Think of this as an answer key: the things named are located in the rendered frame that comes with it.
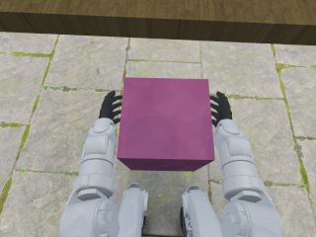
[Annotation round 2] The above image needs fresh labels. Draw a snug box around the robot left hand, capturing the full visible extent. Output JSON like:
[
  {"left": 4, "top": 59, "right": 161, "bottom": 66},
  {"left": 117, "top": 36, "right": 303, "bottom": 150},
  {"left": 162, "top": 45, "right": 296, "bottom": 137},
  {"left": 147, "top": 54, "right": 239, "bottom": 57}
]
[{"left": 99, "top": 90, "right": 122, "bottom": 124}]

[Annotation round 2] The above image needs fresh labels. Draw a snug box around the right robot thigh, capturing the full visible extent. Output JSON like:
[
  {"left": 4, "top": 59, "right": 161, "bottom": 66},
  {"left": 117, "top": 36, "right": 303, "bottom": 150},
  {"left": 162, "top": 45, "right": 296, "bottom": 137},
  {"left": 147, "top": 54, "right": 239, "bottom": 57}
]
[{"left": 182, "top": 189, "right": 223, "bottom": 237}]

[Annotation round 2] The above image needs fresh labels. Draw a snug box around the robot left forearm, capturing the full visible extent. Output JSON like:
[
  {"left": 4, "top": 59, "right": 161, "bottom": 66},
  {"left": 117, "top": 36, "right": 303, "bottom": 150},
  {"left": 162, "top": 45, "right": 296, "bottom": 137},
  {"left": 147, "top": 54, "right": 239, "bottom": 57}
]
[{"left": 59, "top": 118, "right": 118, "bottom": 237}]

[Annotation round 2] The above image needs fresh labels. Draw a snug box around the robot left upper arm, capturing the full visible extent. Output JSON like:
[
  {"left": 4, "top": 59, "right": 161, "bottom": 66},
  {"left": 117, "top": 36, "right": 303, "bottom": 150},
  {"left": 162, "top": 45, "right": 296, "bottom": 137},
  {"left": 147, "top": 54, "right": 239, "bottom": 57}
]
[{"left": 59, "top": 197, "right": 120, "bottom": 237}]

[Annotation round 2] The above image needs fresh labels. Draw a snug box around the robot right hand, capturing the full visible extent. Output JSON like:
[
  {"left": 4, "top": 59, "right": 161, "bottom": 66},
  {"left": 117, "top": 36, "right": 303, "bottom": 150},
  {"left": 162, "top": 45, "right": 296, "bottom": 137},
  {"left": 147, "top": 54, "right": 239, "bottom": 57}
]
[{"left": 209, "top": 91, "right": 232, "bottom": 128}]

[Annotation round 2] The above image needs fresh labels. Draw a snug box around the robot right shin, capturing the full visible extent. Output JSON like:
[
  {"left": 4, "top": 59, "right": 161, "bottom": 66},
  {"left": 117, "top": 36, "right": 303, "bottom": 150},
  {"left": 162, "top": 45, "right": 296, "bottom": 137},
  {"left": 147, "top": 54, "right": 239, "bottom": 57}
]
[{"left": 185, "top": 185, "right": 208, "bottom": 237}]

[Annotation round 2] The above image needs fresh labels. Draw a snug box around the robot right upper arm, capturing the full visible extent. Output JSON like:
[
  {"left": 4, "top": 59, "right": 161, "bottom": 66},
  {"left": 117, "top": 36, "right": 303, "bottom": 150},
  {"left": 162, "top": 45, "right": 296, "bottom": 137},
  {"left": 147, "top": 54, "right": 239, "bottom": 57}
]
[{"left": 220, "top": 199, "right": 285, "bottom": 237}]

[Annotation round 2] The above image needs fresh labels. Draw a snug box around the carton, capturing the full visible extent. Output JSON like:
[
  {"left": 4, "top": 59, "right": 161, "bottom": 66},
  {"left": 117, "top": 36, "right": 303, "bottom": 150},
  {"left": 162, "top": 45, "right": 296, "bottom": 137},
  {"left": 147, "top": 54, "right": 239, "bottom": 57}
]
[{"left": 117, "top": 77, "right": 215, "bottom": 172}]

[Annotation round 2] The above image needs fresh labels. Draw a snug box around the robot right forearm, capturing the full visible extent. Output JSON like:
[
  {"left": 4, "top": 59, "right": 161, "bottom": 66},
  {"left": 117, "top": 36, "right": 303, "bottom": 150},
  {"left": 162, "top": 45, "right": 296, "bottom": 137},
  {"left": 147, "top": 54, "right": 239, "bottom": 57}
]
[{"left": 213, "top": 118, "right": 285, "bottom": 235}]

